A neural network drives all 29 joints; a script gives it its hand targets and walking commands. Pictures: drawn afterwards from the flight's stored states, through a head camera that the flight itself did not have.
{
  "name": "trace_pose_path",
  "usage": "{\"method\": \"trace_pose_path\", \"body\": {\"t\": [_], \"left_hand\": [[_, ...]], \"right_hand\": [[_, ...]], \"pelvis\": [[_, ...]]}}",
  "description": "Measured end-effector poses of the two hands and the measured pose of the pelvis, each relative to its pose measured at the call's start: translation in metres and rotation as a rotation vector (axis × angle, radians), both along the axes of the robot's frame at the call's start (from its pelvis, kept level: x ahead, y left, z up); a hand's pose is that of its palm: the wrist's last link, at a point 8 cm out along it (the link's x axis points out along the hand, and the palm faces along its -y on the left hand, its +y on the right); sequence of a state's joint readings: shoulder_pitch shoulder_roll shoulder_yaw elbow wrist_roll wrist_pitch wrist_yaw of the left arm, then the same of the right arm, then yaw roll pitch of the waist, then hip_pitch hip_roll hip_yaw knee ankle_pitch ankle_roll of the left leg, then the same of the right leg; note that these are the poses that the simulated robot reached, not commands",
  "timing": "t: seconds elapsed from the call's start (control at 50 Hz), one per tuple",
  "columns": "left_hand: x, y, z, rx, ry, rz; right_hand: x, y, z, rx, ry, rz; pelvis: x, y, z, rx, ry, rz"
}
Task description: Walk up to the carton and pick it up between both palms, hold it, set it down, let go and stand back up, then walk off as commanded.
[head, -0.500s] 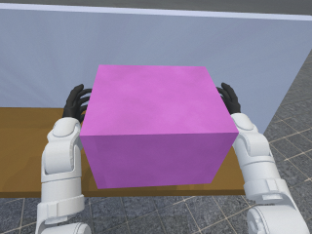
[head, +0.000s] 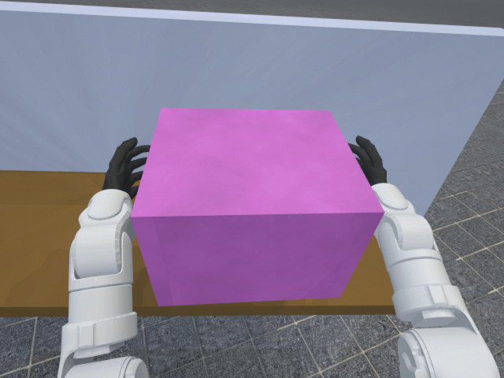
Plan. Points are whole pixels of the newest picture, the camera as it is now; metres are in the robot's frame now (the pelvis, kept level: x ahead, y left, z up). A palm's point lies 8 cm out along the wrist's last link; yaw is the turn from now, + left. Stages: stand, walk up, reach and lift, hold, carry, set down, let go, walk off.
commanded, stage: hold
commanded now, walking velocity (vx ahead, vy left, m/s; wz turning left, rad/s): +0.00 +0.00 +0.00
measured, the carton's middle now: (250, 201) +0.37 +0.00 +0.14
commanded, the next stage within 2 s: none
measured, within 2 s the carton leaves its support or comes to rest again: neither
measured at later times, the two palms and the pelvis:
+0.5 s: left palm (119, 190) +0.35 +0.19 +0.19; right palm (370, 183) +0.36 -0.19 +0.18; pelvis +0.00 +0.00 +0.00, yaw +0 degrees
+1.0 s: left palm (122, 190) +0.35 +0.19 +0.19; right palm (372, 182) +0.36 -0.19 +0.18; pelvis +0.00 +0.00 +0.00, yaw +0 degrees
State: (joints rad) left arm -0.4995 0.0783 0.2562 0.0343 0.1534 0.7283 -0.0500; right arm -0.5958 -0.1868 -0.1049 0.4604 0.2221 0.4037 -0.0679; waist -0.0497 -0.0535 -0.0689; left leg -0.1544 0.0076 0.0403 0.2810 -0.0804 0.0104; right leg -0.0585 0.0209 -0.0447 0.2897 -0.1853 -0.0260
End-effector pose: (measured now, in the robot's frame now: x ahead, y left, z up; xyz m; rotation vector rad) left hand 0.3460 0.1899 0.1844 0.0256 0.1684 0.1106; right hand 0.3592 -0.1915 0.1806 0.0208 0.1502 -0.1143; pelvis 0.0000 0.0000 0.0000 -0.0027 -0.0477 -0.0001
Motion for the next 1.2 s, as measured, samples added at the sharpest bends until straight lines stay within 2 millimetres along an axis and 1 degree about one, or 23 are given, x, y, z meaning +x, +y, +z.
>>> {"method": "trace_pose_path", "body": {"t": [0.18, 0.32, 0.48, 0.62, 0.74, 0.92, 1.06, 1.2], "left_hand": [[0.0008, -0.001, 0.0018, 0.003, -0.013, 0.0], [0.0021, -0.0002, -0.0018, -0.002, 0.001, 0.001], [0.0, 0.0001, 0.0025, 0.005, -0.024, 0.004], [0.0025, -0.0004, -0.0014, -0.001, -0.001, 0.0], [0.0, -0.0014, 0.0037, 0.011, -0.023, 0.002], [0.0031, -0.0023, -0.0002, -0.002, -0.004, -0.003], [0.0015, -0.0023, 0.0009, -0.001, -0.014, 0.001], [-0.0003, -0.0014, -0.0008, 0.002, -0.007, 0.003]], "right_hand": [[0.0004, -0.0009, 0.0017, -0.009, -0.015, 0.002], [0.0022, -0.0002, 0.0002, -0.007, -0.001, 0.002], [0.0014, 0.0003, 0.0038, -0.003, -0.026, 0.005], [0.0021, -0.0003, 0.0, 0.001, -0.003, -0.001], [0.0007, -0.0012, 0.0026, 0.008, -0.025, 0.002], [0.0021, -0.0023, 0.0024, -0.002, -0.007, -0.003], [0.002, -0.0022, 0.0047, -0.009, -0.017, 0.002], [0.0013, -0.0013, 0.0023, 0.0, -0.01, 0.003]], "pelvis": [[0.0001, 0.0003, 0.0003, -0.001, 0.004, -0.002], [0.0012, -0.0002, 0.0003, -0.001, 0.003, 0.0], [0.0037, 0.0001, 0.0003, -0.002, 0.002, 0.004], [0.0035, 0.0005, 0.0002, 0.0, -0.001, 0.001], [0.004, 0.0008, 0.0002, -0.002, 0.001, 0.0], [0.0033, -0.0007, 0.0003, -0.001, -0.001, -0.002], [0.0026, -0.0022, 0.0003, -0.001, 0.0, -0.001], [0.0018, -0.0026, 0.0001, 0.0, -0.002, 0.003]]}}
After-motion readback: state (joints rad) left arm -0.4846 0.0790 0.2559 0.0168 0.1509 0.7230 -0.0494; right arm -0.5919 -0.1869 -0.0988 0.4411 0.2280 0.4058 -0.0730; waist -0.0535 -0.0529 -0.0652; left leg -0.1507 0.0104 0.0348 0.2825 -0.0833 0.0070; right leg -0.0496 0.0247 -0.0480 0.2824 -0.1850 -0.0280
